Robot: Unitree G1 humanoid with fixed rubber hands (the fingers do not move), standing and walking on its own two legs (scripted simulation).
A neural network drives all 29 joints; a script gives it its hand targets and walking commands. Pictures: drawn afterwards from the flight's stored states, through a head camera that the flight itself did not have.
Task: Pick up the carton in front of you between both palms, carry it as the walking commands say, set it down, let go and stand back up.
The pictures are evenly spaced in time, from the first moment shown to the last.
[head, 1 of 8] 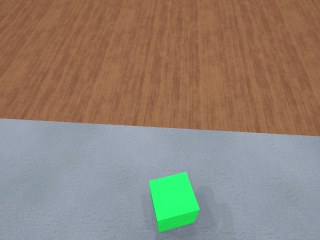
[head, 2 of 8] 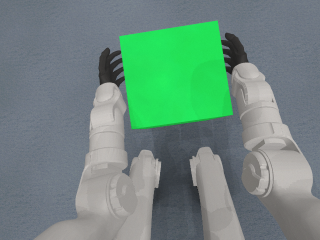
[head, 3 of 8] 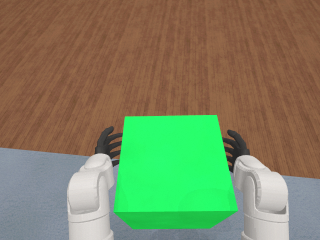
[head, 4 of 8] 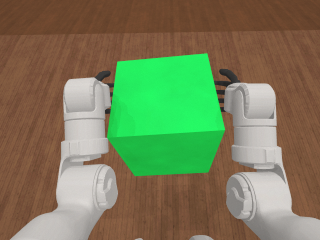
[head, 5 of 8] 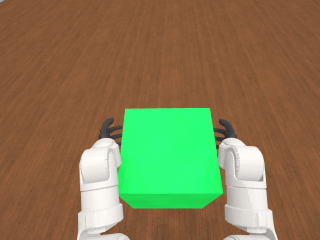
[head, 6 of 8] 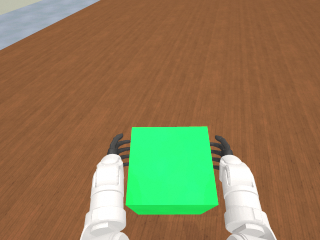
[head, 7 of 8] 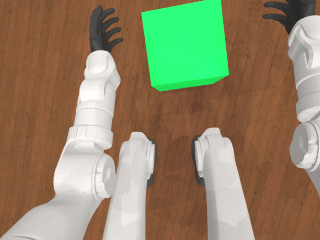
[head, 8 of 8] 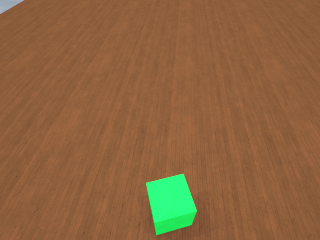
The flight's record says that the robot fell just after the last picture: no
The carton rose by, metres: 1.24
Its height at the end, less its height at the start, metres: +0.51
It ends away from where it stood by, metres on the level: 5.32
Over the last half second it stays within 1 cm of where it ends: yes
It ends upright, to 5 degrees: yes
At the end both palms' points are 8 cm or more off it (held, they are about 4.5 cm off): yes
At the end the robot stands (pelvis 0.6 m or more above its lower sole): yes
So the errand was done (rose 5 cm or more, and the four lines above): yes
